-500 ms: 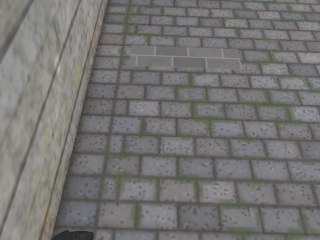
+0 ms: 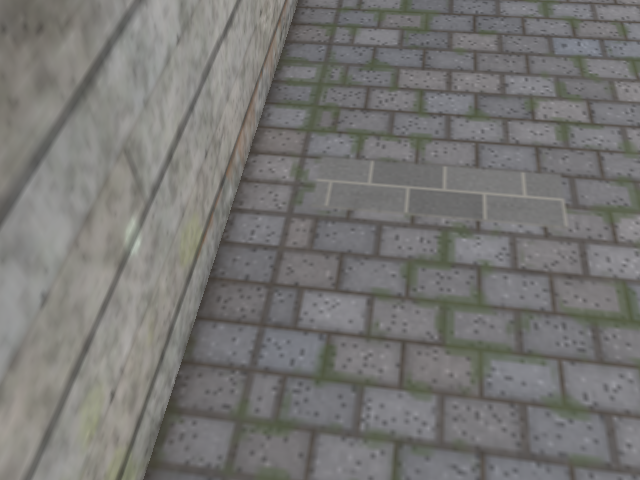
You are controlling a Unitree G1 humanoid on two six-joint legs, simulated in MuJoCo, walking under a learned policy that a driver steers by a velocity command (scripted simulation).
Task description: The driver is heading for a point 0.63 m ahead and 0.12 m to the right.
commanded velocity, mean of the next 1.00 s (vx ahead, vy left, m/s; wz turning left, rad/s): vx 0.43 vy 0.00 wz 0.00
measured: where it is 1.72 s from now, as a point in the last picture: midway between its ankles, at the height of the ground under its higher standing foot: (408, 446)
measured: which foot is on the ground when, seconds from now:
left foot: up 0.00-0.10, down 0.12-0.64, up 0.66-1.00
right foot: down 0.00-0.12, up 0.14-0.62, down 0.64-1.00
